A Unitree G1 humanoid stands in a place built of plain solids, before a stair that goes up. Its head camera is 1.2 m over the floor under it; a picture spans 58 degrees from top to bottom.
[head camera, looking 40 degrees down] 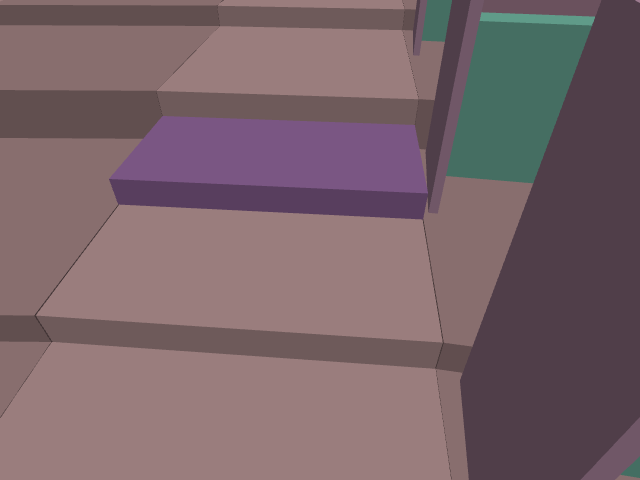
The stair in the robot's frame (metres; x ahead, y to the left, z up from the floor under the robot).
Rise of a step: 0.13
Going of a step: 0.60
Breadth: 1.28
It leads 5 degrees to the right of straight ahead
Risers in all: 3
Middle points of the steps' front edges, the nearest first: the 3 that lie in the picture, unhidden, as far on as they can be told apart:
0.84 0.27 0.14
1.45 0.22 0.27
2.05 0.17 0.39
